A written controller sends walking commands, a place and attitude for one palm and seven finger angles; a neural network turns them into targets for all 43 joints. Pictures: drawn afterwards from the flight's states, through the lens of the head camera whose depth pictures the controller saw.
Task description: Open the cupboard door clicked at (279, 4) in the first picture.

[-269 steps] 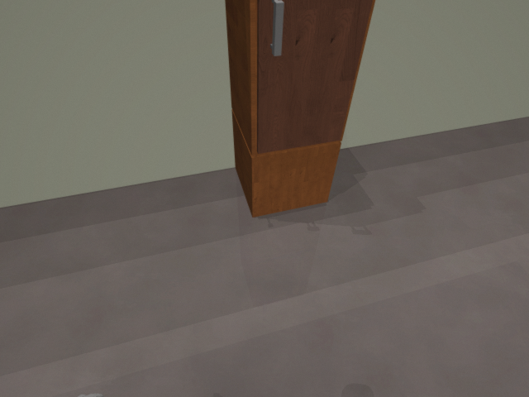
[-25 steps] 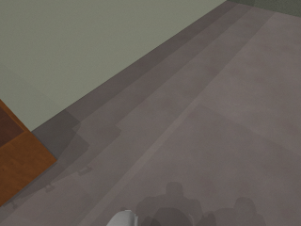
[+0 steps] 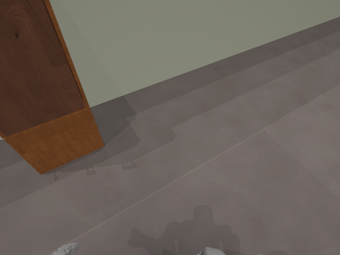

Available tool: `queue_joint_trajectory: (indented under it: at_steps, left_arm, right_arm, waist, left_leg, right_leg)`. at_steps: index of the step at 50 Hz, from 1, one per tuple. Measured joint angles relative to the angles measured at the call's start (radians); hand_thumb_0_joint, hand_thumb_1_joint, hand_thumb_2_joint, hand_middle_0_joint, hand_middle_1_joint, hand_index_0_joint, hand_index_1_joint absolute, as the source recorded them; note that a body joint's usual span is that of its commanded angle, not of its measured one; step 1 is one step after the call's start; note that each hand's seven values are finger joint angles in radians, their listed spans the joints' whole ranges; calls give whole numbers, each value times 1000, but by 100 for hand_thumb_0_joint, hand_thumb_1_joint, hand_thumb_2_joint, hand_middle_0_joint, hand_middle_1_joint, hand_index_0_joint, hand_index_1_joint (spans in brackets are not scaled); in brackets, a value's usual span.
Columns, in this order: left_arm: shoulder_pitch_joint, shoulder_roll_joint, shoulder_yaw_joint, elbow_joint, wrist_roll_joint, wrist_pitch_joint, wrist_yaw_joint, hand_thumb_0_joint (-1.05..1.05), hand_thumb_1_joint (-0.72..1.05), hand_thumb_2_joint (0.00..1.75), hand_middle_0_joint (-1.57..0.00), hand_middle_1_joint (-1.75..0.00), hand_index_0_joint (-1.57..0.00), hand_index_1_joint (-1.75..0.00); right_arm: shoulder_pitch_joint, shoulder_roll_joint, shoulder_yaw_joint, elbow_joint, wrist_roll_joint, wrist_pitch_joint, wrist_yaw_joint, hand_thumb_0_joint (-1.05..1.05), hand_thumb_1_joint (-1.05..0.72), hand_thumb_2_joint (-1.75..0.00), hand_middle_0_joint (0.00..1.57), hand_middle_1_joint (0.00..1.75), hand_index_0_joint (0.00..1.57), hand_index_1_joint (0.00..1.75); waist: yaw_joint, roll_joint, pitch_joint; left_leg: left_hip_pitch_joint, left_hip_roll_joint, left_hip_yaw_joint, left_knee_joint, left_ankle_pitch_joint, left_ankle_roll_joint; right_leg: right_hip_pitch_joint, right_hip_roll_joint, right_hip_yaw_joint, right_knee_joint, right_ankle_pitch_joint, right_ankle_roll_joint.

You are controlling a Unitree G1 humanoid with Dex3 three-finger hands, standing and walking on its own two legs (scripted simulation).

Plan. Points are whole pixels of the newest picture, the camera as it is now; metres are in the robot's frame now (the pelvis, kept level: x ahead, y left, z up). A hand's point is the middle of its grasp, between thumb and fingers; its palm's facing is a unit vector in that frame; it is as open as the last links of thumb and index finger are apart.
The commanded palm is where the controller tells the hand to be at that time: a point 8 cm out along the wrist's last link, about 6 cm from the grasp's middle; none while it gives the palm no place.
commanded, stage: turn to face it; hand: left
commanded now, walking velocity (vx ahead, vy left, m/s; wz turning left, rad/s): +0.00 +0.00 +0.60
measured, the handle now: out of the picture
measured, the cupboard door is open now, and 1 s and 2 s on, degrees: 0 0 0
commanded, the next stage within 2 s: take the last steps up to it in 0.90 s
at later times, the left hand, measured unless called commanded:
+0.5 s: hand out of the picture -0.02 +0.18 -0.16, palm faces +0.34 -0.91 -0.25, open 7.4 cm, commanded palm none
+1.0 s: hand out of the picture -0.06 +0.21 -0.16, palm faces +0.50 -0.83 -0.25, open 7.4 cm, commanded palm none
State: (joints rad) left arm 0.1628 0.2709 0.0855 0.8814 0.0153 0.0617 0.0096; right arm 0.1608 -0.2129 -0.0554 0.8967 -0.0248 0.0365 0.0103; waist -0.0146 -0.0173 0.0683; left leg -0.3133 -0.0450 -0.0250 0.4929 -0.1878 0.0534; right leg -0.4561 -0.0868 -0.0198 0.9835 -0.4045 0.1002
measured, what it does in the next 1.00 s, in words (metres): steps on the spot, turning left: right foot, then left foot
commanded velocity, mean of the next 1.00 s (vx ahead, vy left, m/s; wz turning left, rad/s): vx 0.01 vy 0.00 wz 0.40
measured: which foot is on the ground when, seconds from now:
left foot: down 0.00-0.18, up 0.20-0.56, down 0.58-1.00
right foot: up 0.00-0.16, down 0.18-0.58, up 0.60-1.00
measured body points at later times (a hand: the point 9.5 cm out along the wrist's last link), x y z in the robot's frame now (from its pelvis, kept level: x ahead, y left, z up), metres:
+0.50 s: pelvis -0.02 -0.03 +0.00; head +0.02 -0.03 +0.45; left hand -0.04 +0.22 -0.14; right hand +0.13 -0.27 -0.15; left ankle -0.05 +0.11 -0.70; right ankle +0.00 -0.15 -0.74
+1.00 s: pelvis -0.04 -0.01 +0.00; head -0.02 -0.01 +0.45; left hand -0.09 +0.25 -0.14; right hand +0.14 -0.18 -0.15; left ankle -0.06 +0.10 -0.74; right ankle +0.02 -0.12 -0.73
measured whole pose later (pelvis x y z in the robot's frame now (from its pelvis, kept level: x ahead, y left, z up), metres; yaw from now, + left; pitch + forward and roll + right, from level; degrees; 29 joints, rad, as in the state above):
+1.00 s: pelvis -0.04 -0.01 +0.00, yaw +29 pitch -1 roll +0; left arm 0.20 0.21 0.04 0.93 0.01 0.04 0.02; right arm 0.18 -0.19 -0.04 0.96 -0.02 0.04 0.00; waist -0.01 0.01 0.05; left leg -0.28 -0.04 -0.01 0.50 -0.21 0.03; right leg -0.27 -0.05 -0.06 0.64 -0.34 0.07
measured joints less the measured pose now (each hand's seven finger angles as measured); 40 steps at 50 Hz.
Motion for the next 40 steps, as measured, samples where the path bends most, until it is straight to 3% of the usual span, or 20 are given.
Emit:
queue_joint_trajectory:
  at_steps: [5,8,10,12,15,18,22,26,29,30,32,35,40]
  left_arm:
    - [-29,-24,-12,-25,-6,-7,5,0,91,89,-20,-30,-20,-30]
    - [-29,-41,-23,-45,-11,-21,6,0,91,89,-20,-30,-20,-30]
    - [-19,-54,-31,-55,-4,-35,9,0,90,89,-20,-30,-20,-30]
    - [-3,-71,-43,-54,-1,-33,11,0,90,89,-20,-30,-20,-30]
    - [27,-85,-50,-39,1,-32,13,0,90,89,-20,-30,-20,-30]
    - [45,-89,-53,-22,4,-37,13,0,90,89,-20,-30,-21,-30]
    - [64,-85,-56,-6,8,-42,9,0,90,89,-20,-30,-21,-30]
    - [87,-67,-49,11,12,-40,5,0,90,89,-20,-30,-21,-30]
    - [115,-43,-38,28,6,-32,3,0,90,89,-20,-30,-21,-30]
    - [117,-29,-31,37,1,-24,2,0,90,89,-20,-30,-21,-30]
    - [115,-7,-22,58,0,0,9,0,90,89,-20,-30,-21,-30]
    - [105,5,-14,85,-1,15,10,1,91,89,-20,-30,-20,-30]
    - [79,-4,-18,75,0,5,2,1,91,89,-20,-30,-20,-30]
  right_arm:
    - [28,-5,-11,11,-3,11,3,0,-90,-90,20,30,20,30]
    - [46,-14,-21,17,-1,22,4,0,-90,-90,20,30,20,30]
    - [56,-24,-32,20,5,31,5,0,-90,-90,20,30,20,30]
    - [65,-36,-41,28,0,43,7,0,-91,-90,20,30,20,30]
    - [74,-49,-47,36,-3,50,16,1,-91,-90,20,30,20,30]
    - [74,-53,-48,41,0,51,21,1,-91,-90,20,30,20,30]
    - [54,-53,-40,52,3,58,21,1,-91,-90,20,30,20,30]
    - [12,-49,-26,50,8,51,19,1,-91,-90,20,30,20,30]
    - [-15,-50,-16,28,8,29,19,1,-91,-90,20,30,20,30]
    - [-29,-42,-15,23,6,17,17,1,-91,-90,20,30,20,30]
    - [-48,-28,-6,13,8,-1,13,0,-91,-90,20,30,20,30]
    - [-55,-12,6,4,4,-11,-4,0,-91,-90,20,30,20,30]
    - [-50,5,21,15,3,-12,-12,0,-91,-90,20,30,20,30]
  waist:
    - [-23,29,-11]
    - [-29,47,-19]
    - [-23,61,-23]
    - [-24,70,-22]
    - [-26,65,-21]
    - [-30,48,-9]
    - [-16,21,8]
    - [13,-4,25]
    - [26,-15,20]
    - [29,-33,23]
    - [42,-50,27]
    - [40,-38,15]
    - [36,-11,3]
  left_leg:
    - [-22,-22,-60,4,18,-16]
    - [-50,-37,-99,34,17,-36]
    - [-99,-46,-109,133,-75,-55]
    - [-162,-46,-79,335,-205,-71]
    - [-223,-12,-20,584,-198,-93]
    - [-223,33,12,650,-182,-117]
    - [-163,73,40,529,-215,-129]
    - [-71,81,77,327,-233,-115]
    - [24,74,106,115,-99,-87]
    - [15,62,110,124,-84,-64]
    - [4,54,113,155,-120,-27]
    - [24,54,98,111,-115,-13]
    - [62,39,70,9,-48,-3]
  right_leg:
    - [72,38,12,-150,-22,-13]
    - [161,62,7,-336,38,-28]
    - [193,64,-10,-416,93,-75]
    - [206,51,-40,-407,84,-102]
    - [248,26,-76,-444,88,-105]
    - [275,-1,-114,-464,92,-102]
    - [285,-40,-162,-457,82,-90]
    - [271,-76,-200,-413,59,-68]
    - [236,-101,-222,-329,20,-40]
    - [202,-111,-197,-255,-22,-30]
    - [127,-85,-123,-79,-133,-25]
    - [48,-43,-75,80,-113,-22]
    - [27,-16,-48,29,-41,-16]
